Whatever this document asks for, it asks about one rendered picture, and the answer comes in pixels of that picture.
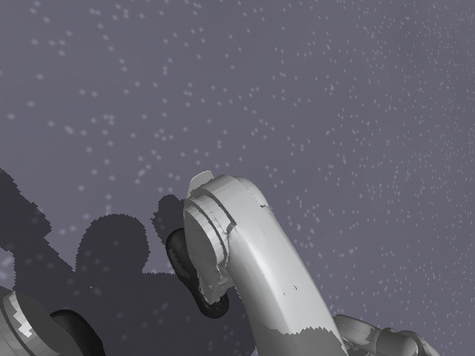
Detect right robot hand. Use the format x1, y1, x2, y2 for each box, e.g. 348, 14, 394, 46
332, 314, 382, 356

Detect right robot foot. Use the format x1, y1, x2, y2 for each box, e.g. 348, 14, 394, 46
166, 228, 229, 319

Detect left robot foot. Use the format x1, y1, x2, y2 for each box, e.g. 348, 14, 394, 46
50, 309, 106, 356

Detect right robot arm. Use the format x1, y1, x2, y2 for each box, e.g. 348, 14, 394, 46
376, 328, 439, 356

